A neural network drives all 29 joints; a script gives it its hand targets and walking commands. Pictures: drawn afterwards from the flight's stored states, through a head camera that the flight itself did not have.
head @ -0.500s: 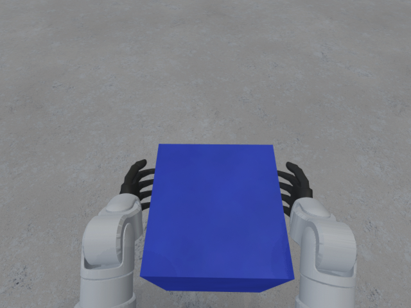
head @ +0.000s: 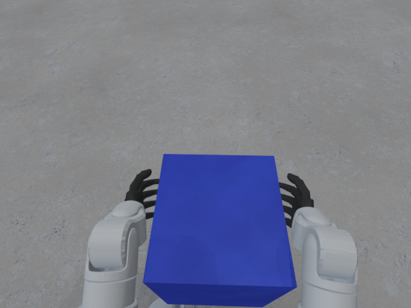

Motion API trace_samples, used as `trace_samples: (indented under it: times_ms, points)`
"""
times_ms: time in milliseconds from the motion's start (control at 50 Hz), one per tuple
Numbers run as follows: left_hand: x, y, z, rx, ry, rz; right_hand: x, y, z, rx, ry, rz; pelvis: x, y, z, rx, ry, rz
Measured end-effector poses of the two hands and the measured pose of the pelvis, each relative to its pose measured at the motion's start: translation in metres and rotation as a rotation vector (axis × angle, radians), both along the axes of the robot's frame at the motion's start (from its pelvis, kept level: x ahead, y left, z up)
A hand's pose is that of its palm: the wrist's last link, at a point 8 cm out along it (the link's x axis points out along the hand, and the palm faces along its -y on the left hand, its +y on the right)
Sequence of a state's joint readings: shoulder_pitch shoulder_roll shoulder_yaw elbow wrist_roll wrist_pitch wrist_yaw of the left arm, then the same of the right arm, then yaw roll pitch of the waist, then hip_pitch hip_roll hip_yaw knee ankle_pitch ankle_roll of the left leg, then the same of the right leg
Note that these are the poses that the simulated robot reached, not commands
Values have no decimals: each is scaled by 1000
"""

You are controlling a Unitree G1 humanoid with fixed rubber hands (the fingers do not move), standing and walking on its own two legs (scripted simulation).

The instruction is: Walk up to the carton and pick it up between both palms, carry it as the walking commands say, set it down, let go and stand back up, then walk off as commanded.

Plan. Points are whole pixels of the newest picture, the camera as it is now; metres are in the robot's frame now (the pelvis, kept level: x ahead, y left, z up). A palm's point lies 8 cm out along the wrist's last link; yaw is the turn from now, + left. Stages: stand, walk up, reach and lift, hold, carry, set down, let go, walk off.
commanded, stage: carry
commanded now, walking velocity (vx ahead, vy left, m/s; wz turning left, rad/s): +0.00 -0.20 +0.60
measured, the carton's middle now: (216, 235) +0.25 -0.01 +0.00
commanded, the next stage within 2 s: none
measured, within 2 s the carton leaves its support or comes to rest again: neither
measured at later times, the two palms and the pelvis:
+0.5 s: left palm (129, 255) +0.19 +0.12 +0.09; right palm (296, 198) +0.28 -0.15 +0.09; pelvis -0.03 -0.11 +0.01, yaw +18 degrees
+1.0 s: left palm out of the picture +0.10 +0.05 +0.07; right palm (304, 199) +0.29 -0.17 +0.08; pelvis -0.02 -0.23 +0.00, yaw +37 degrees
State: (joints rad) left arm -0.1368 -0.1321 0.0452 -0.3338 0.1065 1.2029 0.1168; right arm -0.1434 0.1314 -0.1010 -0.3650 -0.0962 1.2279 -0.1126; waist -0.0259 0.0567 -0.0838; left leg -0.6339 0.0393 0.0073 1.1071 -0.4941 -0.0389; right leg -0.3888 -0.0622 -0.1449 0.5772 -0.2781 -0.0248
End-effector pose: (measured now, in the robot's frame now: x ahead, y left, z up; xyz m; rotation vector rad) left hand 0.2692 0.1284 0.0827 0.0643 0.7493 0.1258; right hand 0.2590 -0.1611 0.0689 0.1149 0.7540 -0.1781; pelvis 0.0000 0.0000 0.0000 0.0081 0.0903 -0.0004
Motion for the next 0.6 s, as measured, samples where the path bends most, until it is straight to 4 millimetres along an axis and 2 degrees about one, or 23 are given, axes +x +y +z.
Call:
trace_samples:
  times_ms: [80, 180, 240, 320, 420, 500, 600]
  points:
    - [-11, 3, 6, -19, -24, 67, 7, 2, 8, -10, -25, 61, -7, -15, 2, 5, 2, 54]
    - [-27, 17, 2, -63, -66, 173, 19, 19, 17, -52, -66, 163, -12, -30, -5, -5, 7, 131]
    - [-42, 27, -11, -91, -61, 237, 23, 32, 14, -88, -62, 232, -15, -38, -12, -5, 7, 173]
    - [-67, 26, -18, -98, 9, 304, 17, 36, 6, -102, 9, 307, -21, -52, -1, -20, -11, 212]
    - [-78, 14, -6, -99, -21, 359, 18, 26, 15, -95, -20, 354, -27, -78, 6, -38, -7, 272]
    - [-80, -7, 3, -84, -60, 387, 23, 8, 21, -76, -59, 378, -26, -106, 6, -48, 3, 315]
    - [-82, -45, 1, -39, -68, 421, 31, -26, 8, -31, -67, 411, -20, -149, -8, -33, 5, 367]
